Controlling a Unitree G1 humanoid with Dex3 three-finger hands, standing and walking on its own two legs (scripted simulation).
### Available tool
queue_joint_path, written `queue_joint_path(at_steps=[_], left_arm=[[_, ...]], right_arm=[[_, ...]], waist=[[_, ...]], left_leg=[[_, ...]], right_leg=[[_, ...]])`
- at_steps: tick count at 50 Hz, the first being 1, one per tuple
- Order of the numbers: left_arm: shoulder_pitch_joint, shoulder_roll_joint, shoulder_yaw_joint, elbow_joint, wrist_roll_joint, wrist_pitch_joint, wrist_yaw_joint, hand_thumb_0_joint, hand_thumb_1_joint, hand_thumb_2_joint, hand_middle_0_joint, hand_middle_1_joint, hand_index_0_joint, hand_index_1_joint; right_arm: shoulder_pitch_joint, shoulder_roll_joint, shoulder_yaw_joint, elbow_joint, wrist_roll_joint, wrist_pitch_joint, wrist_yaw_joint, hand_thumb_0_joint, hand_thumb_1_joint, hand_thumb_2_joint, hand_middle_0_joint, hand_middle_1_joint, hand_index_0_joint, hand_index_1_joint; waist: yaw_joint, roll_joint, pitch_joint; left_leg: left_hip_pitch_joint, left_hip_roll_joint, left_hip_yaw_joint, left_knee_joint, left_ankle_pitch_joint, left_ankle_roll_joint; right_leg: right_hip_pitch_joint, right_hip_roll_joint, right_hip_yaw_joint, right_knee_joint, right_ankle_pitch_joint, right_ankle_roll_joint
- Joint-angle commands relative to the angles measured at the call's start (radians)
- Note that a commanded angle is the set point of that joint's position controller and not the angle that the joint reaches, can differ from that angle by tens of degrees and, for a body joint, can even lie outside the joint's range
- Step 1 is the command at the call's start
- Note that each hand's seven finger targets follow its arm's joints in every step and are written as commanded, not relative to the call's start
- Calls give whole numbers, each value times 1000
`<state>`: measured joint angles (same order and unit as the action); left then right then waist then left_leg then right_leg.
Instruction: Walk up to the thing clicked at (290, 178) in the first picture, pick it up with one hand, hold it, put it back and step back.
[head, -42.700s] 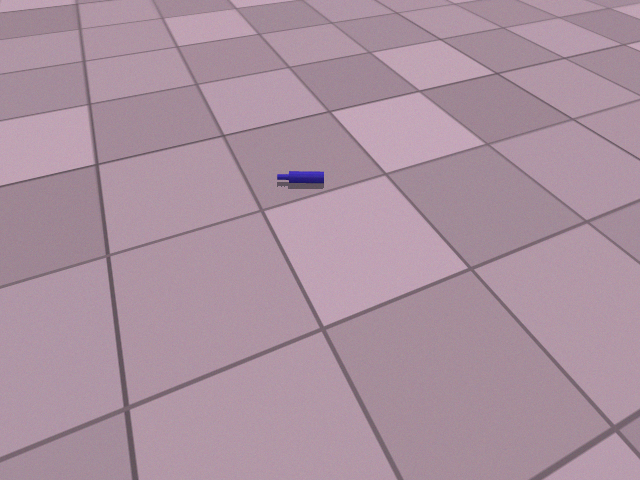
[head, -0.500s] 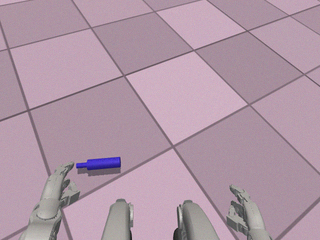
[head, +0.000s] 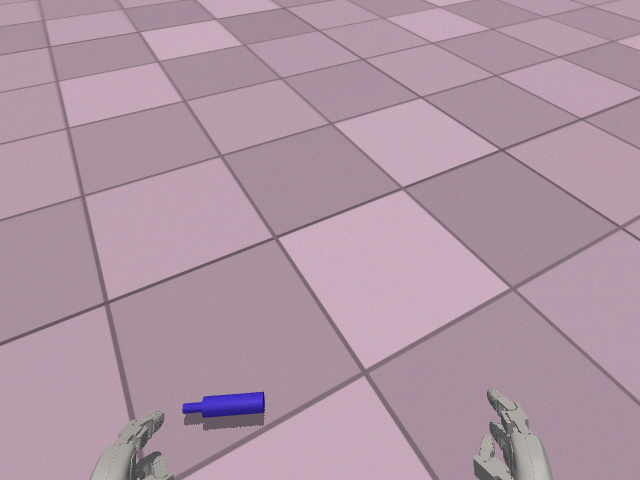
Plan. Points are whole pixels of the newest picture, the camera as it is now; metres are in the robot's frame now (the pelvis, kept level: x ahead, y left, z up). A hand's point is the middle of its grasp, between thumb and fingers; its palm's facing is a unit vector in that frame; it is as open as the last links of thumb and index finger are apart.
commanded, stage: home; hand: left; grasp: from above
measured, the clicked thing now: (224, 405) +0.48 +0.27 -0.69
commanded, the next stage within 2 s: stand in 1.90 s
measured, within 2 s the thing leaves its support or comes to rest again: neither
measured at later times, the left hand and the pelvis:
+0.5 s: hand out of the picture +0.16 +0.18 -0.05, palm faces +0.05 -0.98 -0.20, open 7.4 cm; pelvis +0.00 +0.00 +0.00, yaw +0 degrees
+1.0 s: hand (167, 479) +0.16 +0.18 -0.04, palm faces +0.05 -0.98 -0.20, open 7.4 cm; pelvis +0.00 +0.00 +0.00, yaw +0 degrees
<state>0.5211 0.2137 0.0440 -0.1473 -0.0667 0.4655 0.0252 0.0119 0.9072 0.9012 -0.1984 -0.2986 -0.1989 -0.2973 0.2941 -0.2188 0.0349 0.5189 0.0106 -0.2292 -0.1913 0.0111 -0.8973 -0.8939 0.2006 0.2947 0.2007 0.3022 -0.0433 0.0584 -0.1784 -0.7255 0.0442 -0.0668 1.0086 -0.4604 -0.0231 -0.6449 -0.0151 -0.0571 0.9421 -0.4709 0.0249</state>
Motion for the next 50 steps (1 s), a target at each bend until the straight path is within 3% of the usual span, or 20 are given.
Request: queue_joint_path(at_steps=[1,9,16,31,33,37,39,42,43,44,45,46,47,48,49,50], left_arm=[[-71,110,58,-155,15,-53,-6,0,900,899,-200,-299,-200,-299],[-55,112,52,-188,27,-62,-3,0,899,899,-200,-298,-200,-298],[-51,106,48,-172,21,-56,0,0,899,899,-200,-299,-200,-299],[-46,117,60,-189,16,-65,1,0,900,900,-200,-299,-200,-299],[-30,100,45,-165,17,-60,-3,0,900,899,-200,-299,-200,-299],[-51,126,68,-202,20,-64,0,0,900,899,-200,-299,-200,-299],[-26,99,44,-163,22,-59,-2,0,900,899,-200,-298,-200,-299],[-42,128,62,-196,21,-62,2,0,900,900,-200,-299,-200,-299],[-29,98,31,-164,23,-59,-4,0,900,900,-200,-299,-200,-299],[-46,142,74,-213,19,-62,3,0,900,900,-200,-299,-200,-299],[-47,122,41,-188,23,-61,1,0,900,900,-200,-299,-200,-299],[-51,101,30,-179,21,-59,-1,0,900,900,-200,-299,-200,-299],[-55,132,58,-196,17,-61,0,0,900,900,-200,-299,-200,-299],[-38,92,25,-161,18,-52,-2,0,900,900,-200,-299,-200,-299],[-57,124,55,-206,14,-57,2,0,900,900,-200,-299,-200,-299],[-44,124,53,-192,15,-56,1,0,900,899,-200,-299,-200,-299]], right_arm=[[-68,-118,-52,-143,-4,-74,-18,0,-900,-900,200,300,200,300],[-77,-120,-53,-131,-9,-85,-10,0,-900,-900,200,300,200,300],[-84,-121,-50,-137,-8,-84,-10,0,-900,-900,200,300,200,300],[-71,-119,-53,-130,-9,-92,-15,0,-900,-900,200,300,200,300],[-72,-120,-52,-132,-9,-94,-15,0,-900,-900,200,300,200,300],[-72,-120,-56,-126,-9,-93,-15,0,-900,-900,200,300,200,300],[-78,-116,-51,-130,-9,-92,-15,0,-899,-900,200,300,200,300],[-68,-127,-58,-128,-8,-90,-14,0,-900,-900,200,300,200,300],[-74,-123,-54,-126,-8,-90,-13,0,-900,-900,200,300,200,300],[-65,-131,-61,-131,-8,-89,-13,0,-900,-900,200,300,200,300],[-71,-130,-57,-124,-9,-90,-13,0,-900,-900,200,300,200,300],[-67,-120,-52,-123,-8,-89,-13,0,-900,-900,200,300,200,300],[-69,-129,-57,-124,-8,-88,-12,0,-900,-900,200,300,200,300],[-73,-117,-48,-125,-7,-88,-12,0,-900,-900,200,300,200,300],[-72,-124,-53,-131,-8,-89,-13,0,-900,-900,200,300,200,300],[-73,-124,-54,-129,-7,-88,-12,0,-900,-900,200,300,200,300]], waist=[[-15,-60,-36],[3,28,-66],[-2,-5,-43],[5,-19,-75],[1,-18,-46],[11,9,-51],[7,-3,-29],[5,16,-66],[1,7,-41],[7,6,-72],[-2,9,-43],[-3,10,-43],[0,-2,-45],[-4,-5,-41],[4,-7,-49],[5,-3,-49]], left_leg=[[124,-48,39,-141,169,44],[166,-42,28,-169,181,29],[140,-42,23,-170,140,34],[144,-40,25,-161,152,32],[136,-39,28,-166,135,34],[142,-35,24,-175,137,29],[130,-35,23,-175,131,29],[155,-33,23,-175,167,28],[144,-32,17,-176,157,28],[152,-33,22,-172,173,30],[150,-32,21,-176,160,29],[149,-33,23,-173,158,30],[144,-33,20,-173,147,32],[140,-33,15,-173,153,31],[138,-34,17,-172,144,32],[136,-35,17,-174,138,31]], right_leg=[[12,30,-2,-182,172,-8],[28,36,-12,-154,174,-23],[22,36,-11,-170,140,-19],[28,38,-9,-165,147,-18],[16,39,-8,-168,133,-18],[20,41,-11,-157,127,-22],[11,41,-15,-160,122,-22],[24,42,-13,-147,153,-25],[14,44,-16,-151,144,-24],[32,41,-13,-148,160,-24],[16,41,-13,-150,149,-24],[10,41,-12,-153,147,-24],[16,41,-12,-157,137,-22],[14,40,-15,-158,143,-22],[21,39,-14,-159,137,-21],[20,39,-13,-160,131,-21]])
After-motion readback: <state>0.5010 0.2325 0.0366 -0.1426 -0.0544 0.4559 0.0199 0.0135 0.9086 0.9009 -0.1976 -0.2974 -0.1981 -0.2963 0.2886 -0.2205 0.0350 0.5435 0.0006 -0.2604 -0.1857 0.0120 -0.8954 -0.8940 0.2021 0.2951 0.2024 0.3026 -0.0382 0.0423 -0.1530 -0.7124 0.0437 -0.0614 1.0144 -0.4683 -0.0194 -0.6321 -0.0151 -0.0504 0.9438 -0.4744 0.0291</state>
